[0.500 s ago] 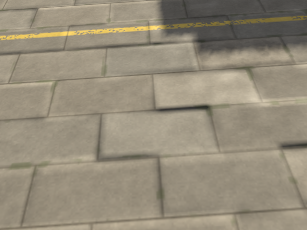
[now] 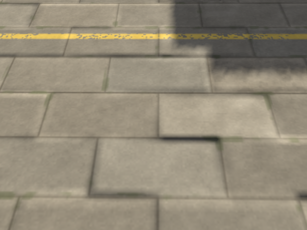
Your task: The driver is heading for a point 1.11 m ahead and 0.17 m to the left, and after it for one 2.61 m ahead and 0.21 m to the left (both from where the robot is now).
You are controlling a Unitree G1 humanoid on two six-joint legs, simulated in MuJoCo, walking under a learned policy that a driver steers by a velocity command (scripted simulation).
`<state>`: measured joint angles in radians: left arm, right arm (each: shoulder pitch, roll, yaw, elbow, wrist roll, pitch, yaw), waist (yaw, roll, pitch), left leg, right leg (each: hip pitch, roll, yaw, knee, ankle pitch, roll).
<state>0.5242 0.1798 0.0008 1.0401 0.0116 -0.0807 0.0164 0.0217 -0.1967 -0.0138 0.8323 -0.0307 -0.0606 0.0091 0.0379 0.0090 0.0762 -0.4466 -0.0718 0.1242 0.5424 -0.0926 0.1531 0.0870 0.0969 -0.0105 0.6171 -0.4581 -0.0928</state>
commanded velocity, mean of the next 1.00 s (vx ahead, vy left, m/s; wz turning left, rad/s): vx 0.50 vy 0.00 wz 0.00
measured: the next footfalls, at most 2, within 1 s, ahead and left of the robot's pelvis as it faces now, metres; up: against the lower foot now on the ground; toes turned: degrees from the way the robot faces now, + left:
right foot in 0.54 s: +0.46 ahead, -0.12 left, +0.00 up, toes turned -3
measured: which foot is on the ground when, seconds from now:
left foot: down 0.00-0.54, up 0.56-1.00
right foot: up 0.00-0.52, down 0.54-1.00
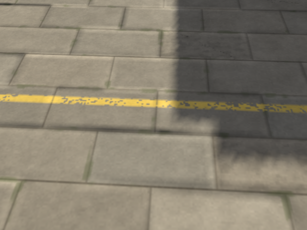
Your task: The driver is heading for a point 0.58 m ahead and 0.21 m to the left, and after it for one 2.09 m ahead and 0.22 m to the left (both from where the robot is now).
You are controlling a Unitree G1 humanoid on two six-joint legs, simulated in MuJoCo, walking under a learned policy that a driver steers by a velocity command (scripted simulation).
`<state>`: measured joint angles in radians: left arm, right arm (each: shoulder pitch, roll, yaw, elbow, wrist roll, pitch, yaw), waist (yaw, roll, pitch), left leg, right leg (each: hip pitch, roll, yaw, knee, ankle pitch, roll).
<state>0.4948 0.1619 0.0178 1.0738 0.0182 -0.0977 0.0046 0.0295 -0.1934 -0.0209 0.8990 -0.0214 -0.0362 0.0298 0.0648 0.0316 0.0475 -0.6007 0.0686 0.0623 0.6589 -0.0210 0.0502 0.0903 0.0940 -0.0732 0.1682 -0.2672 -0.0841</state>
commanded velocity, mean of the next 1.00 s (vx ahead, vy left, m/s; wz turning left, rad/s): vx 0.50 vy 0.00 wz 0.40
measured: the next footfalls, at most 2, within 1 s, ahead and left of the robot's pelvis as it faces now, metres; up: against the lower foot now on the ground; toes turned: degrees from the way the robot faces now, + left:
left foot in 0.10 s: +0.23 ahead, +0.10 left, +0.00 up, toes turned +4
right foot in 0.66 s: +0.54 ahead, -0.05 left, +0.00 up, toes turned +16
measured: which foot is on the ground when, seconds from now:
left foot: up 0.00-0.08, down 0.10-0.66, up 0.68-1.00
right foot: down 0.00-0.12, up 0.14-0.64, down 0.66-1.00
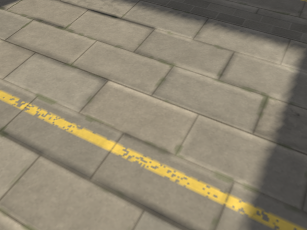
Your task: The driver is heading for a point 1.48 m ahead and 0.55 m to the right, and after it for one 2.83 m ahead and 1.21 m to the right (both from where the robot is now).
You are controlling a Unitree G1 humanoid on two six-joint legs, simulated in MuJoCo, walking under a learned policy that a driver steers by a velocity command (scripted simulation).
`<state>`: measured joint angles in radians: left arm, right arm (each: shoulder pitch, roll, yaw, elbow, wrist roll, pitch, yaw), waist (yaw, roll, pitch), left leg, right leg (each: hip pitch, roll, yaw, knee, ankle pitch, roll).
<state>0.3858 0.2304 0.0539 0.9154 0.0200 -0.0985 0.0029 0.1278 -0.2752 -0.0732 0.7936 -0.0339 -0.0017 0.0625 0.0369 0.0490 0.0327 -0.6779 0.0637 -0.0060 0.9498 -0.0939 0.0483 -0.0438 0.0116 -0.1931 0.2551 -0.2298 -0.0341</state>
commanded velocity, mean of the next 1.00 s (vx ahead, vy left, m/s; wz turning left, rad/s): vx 0.23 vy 0.00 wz -0.30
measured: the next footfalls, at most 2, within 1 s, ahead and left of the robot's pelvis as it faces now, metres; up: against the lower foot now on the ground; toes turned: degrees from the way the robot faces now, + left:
left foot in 0.18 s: +0.24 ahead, +0.12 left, +0.00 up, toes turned +7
right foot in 0.66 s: +0.39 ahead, -0.06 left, +0.00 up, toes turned -16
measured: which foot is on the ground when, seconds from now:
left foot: up 0.00-0.16, down 0.18-0.68, up 0.70-1.00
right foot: down 0.00-0.18, up 0.20-0.64, down 0.66-1.00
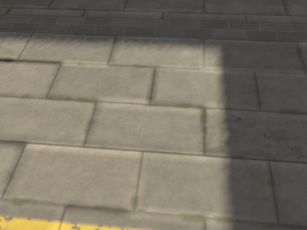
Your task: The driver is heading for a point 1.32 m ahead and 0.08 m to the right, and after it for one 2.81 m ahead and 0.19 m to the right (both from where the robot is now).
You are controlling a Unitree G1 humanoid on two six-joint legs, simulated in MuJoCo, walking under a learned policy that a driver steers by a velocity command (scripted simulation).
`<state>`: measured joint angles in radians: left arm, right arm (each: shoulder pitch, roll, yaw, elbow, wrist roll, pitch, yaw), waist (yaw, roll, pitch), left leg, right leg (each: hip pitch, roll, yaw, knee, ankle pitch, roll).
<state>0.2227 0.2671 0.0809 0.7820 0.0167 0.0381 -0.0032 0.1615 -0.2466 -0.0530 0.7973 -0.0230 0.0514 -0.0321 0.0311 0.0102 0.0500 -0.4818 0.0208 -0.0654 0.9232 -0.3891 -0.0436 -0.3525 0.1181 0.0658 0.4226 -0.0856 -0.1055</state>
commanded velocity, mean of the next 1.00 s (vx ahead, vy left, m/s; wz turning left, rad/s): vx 0.15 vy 0.00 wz -0.30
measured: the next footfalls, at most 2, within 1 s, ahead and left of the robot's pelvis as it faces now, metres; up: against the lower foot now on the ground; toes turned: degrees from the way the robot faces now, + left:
left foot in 0.18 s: +0.05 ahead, +0.13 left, +0.00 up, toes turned -11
right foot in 0.60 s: -0.03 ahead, -0.07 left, +0.00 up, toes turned -14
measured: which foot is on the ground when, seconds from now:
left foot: up 0.00-0.16, down 0.18-0.60, up 0.62-1.00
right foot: down 0.00-0.18, up 0.20-0.58, down 0.60-1.00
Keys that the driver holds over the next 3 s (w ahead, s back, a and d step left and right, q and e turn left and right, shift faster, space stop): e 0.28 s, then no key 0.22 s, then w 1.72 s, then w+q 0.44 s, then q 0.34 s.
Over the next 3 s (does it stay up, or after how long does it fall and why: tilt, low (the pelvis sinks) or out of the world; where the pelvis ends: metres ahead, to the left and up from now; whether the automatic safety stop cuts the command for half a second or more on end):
stays up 1.11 -0.24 0.01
